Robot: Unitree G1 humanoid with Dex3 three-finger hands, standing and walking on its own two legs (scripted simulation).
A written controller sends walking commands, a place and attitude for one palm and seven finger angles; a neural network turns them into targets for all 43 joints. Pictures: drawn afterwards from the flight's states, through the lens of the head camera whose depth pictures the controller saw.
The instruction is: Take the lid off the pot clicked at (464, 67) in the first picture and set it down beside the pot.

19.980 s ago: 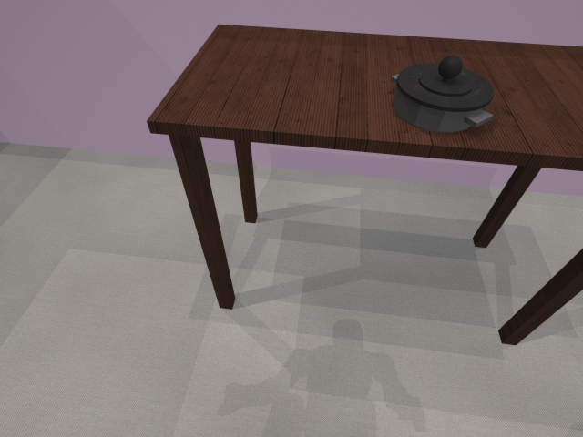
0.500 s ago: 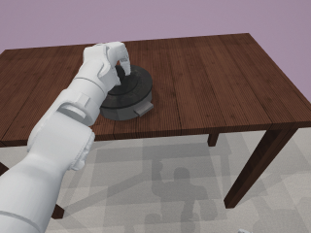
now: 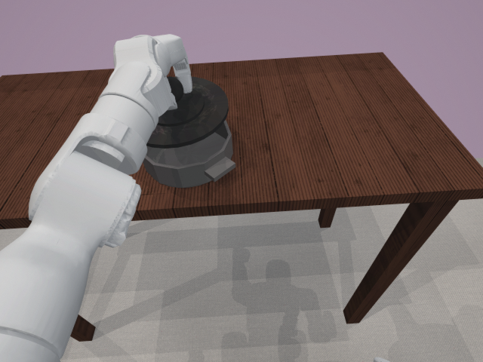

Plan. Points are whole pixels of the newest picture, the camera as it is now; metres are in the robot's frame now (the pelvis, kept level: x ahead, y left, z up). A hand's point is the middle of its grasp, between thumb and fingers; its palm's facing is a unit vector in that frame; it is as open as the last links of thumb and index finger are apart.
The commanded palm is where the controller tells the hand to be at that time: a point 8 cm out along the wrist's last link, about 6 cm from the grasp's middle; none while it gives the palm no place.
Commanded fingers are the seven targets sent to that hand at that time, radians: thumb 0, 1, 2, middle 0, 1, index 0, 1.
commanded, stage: lift the lid straight up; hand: left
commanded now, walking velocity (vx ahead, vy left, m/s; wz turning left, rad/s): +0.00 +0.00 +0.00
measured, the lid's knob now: (170, 90) +0.50 +0.10 +0.22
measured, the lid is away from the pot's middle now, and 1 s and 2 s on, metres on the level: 0.01 0.01 0.10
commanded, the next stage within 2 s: move the lid sideways beside the pot in 1.14 s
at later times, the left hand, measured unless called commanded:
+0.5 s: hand (161, 64) +0.48 +0.10 +0.28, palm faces -0.24 -0.11 -0.97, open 7.4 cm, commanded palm +0.47 +0.09 +0.35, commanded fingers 0.00 0.74 0.93 -0.94 -1.10 -0.81 -1.06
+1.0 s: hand (154, 31) +0.47 +0.09 +0.33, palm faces -0.15 -0.15 -0.98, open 7.4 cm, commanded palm +0.46 +0.09 +0.38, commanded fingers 0.00 0.74 0.93 -0.94 -1.10 -0.81 -1.06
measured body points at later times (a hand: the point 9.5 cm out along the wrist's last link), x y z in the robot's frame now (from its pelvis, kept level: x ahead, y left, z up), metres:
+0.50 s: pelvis +0.00 +0.00 +0.00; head +0.01 -0.02 +0.45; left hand +0.49 +0.10 +0.33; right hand +0.08 -0.25 -0.13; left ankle +0.00 +0.08 -0.74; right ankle -0.04 -0.10 -0.74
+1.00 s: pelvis +0.00 +0.00 +0.00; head +0.00 -0.03 +0.45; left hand +0.47 +0.10 +0.38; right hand +0.11 -0.25 -0.13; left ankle +0.00 +0.08 -0.74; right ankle -0.04 -0.10 -0.74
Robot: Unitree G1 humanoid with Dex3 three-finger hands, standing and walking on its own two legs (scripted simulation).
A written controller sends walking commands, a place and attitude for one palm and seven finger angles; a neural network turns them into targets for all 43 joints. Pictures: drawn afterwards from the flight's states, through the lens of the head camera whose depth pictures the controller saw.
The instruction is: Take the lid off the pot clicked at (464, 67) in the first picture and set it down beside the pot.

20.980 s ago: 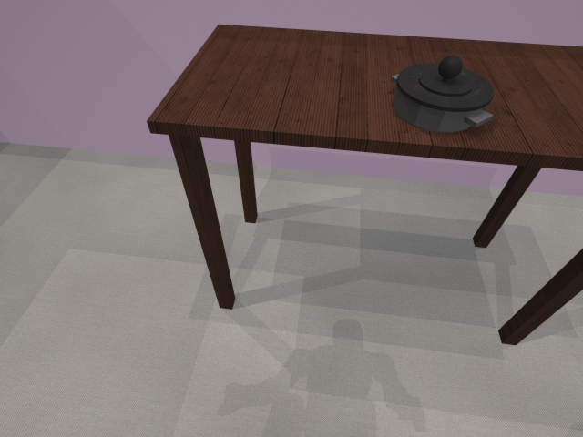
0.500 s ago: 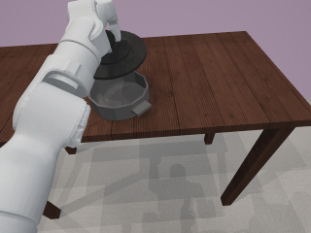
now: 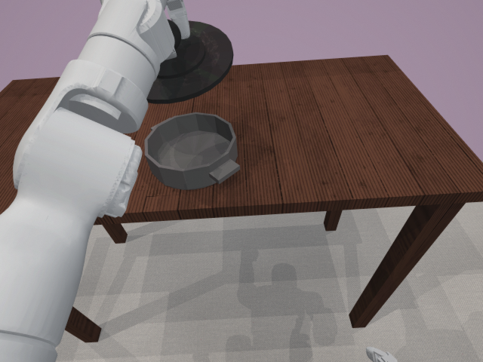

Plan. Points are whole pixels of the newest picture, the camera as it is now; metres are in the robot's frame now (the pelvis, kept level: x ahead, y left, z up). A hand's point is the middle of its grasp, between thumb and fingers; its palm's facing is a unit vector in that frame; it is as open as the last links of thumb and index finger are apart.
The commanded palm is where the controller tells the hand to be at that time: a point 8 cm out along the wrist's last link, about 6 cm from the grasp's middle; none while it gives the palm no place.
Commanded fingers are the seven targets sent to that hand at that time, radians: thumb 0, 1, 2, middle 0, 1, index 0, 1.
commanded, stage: lift the lid straight up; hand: left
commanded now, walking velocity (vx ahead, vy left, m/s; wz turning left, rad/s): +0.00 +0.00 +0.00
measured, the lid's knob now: (166, 35) +0.50 +0.09 +0.32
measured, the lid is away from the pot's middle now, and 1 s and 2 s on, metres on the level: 0.01 0.10 0.23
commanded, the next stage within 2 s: move the lid sideways beside the pot in 0.14 s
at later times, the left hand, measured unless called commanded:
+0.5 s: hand (136, 42) +0.47 +0.12 +0.32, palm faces -0.15 -0.14 -0.98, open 7.4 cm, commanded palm +0.46 +0.13 +0.38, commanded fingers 0.00 0.74 0.93 -0.94 -1.10 -0.81 -1.06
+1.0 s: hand (92, 49) +0.46 +0.18 +0.32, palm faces -0.15 -0.09 -0.98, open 7.4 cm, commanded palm +0.45 +0.18 +0.38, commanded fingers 0.00 0.74 0.93 -0.94 -1.10 -0.81 -1.06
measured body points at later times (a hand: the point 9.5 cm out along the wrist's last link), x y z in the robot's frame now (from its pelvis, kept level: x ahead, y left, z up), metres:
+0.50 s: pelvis -0.01 +0.00 +0.00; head +0.00 -0.02 +0.45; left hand +0.47 +0.13 +0.38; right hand +0.09 -0.26 -0.13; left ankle +0.00 +0.08 -0.74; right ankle -0.04 -0.10 -0.74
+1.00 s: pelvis -0.01 +0.01 +0.00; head +0.00 -0.01 +0.45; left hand +0.46 +0.18 +0.37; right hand +0.12 -0.24 -0.12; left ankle +0.00 +0.08 -0.74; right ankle -0.04 -0.10 -0.74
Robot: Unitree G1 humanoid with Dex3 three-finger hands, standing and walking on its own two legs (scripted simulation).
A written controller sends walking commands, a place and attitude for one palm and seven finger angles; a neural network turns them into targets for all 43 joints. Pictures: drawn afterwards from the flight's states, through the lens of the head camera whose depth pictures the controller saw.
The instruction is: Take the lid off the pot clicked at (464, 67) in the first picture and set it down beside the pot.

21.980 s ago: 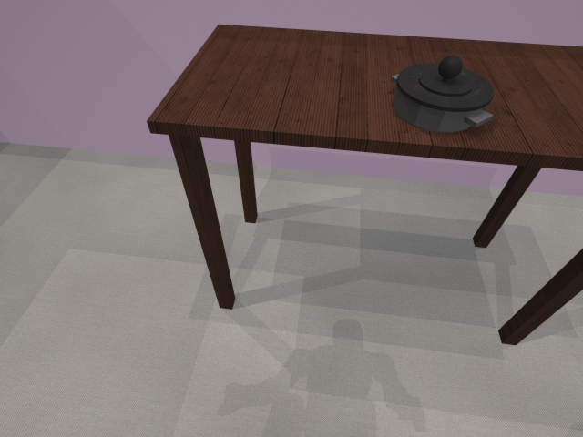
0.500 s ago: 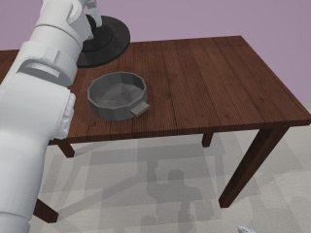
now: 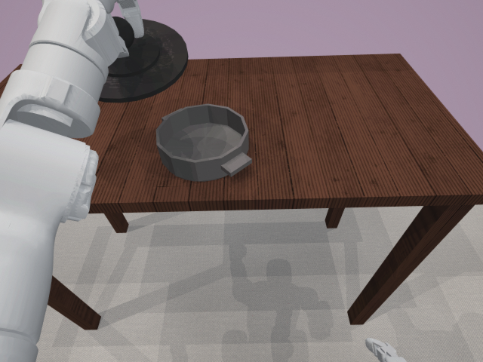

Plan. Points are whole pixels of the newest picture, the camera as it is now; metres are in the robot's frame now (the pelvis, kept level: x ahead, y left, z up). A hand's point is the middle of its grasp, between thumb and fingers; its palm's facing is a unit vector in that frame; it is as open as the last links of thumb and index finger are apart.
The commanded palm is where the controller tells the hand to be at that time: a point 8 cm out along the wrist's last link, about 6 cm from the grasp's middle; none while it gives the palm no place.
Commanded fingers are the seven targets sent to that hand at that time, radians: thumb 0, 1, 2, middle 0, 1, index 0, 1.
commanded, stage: move the lid sideways beside the pot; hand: left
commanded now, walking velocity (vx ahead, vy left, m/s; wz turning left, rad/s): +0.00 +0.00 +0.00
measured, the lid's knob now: (118, 33) +0.50 +0.17 +0.31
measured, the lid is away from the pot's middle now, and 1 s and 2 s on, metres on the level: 0.10 0.23 0.24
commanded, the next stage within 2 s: lower the lid onto the table in 1.32 s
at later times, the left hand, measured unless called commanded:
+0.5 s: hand (70, 42) +0.47 +0.22 +0.32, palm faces -0.16 -0.12 -0.98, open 7.4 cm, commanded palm +0.47 +0.22 +0.38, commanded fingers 0.00 0.74 0.93 -0.94 -1.10 -0.81 -1.06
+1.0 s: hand (21, 47) +0.46 +0.28 +0.31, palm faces -0.15 -0.13 -0.98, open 7.4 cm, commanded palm +0.46 +0.28 +0.38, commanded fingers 0.00 0.74 0.93 -0.94 -1.10 -0.81 -1.06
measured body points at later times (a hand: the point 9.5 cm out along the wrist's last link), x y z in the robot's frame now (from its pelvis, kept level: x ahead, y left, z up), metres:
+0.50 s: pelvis -0.01 +0.00 +0.00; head +0.01 -0.01 +0.45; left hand +0.47 +0.22 +0.37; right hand +0.08 -0.26 -0.12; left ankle +0.01 +0.07 -0.74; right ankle -0.03 -0.11 -0.74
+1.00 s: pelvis +0.00 +0.00 +0.00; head +0.03 -0.01 +0.45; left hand +0.46 +0.29 +0.37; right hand +0.10 -0.26 -0.12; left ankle +0.01 +0.07 -0.74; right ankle -0.03 -0.11 -0.74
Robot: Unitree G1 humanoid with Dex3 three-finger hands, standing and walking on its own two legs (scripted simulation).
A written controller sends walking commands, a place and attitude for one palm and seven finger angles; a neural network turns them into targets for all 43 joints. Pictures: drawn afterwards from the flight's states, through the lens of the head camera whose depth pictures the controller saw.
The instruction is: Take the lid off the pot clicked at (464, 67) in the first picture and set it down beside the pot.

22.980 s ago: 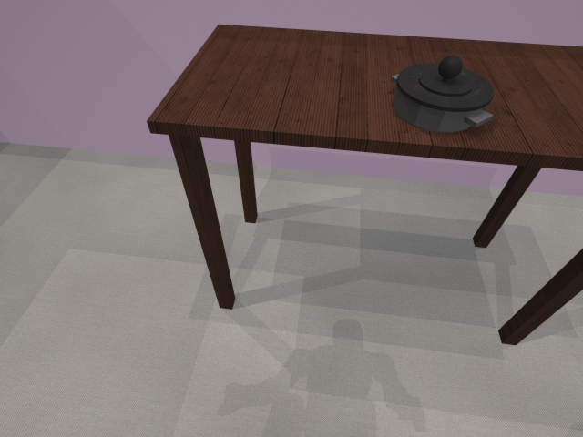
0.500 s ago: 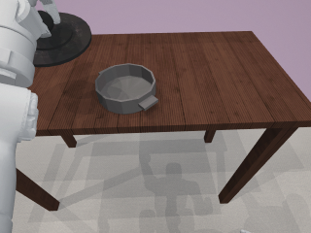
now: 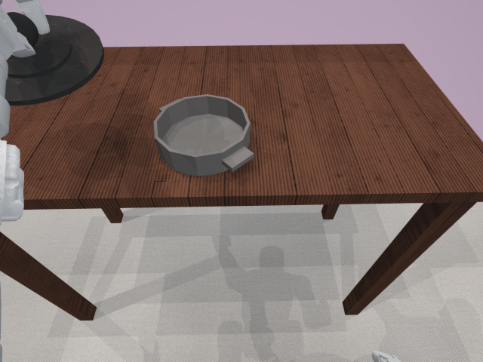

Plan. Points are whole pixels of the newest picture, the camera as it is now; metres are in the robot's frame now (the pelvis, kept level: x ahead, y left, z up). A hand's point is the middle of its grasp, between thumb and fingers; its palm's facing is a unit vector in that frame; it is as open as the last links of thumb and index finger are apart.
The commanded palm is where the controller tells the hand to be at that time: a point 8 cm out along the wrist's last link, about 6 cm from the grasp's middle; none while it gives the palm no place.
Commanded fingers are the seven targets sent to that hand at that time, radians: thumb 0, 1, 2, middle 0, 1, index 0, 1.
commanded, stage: move the lid sideways beside the pot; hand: left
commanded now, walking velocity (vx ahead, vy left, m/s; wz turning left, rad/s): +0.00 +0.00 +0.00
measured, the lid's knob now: (18, 30) +0.49 +0.29 +0.30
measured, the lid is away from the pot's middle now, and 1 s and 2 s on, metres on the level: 0.23 0.24 0.23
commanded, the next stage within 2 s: lower the lid onto the table in 0.32 s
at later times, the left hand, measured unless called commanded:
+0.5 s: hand out of the picture +0.46 +0.30 +0.31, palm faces -0.17 -0.14 -0.97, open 7.4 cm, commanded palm +0.47 +0.29 +0.38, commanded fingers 0.00 0.74 0.93 -0.94 -1.10 -0.81 -1.06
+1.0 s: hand (28, 56) +0.48 +0.29 +0.27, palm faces -0.23 -0.19 -0.95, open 7.4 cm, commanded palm +0.48 +0.28 +0.34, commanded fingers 0.00 0.74 0.93 -0.94 -1.10 -0.81 -1.06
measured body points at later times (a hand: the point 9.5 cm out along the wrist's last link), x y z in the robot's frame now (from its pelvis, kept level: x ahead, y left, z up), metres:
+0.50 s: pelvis +0.00 +0.01 +0.00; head +0.04 +0.00 +0.45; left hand +0.47 +0.30 +0.36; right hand +0.07 -0.26 -0.13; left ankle +0.01 +0.07 -0.74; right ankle -0.04 -0.11 -0.74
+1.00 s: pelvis +0.01 +0.00 +0.00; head +0.05 +0.00 +0.45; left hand +0.49 +0.29 +0.33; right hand +0.06 -0.27 -0.13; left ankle +0.01 +0.07 -0.74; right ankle -0.04 -0.11 -0.74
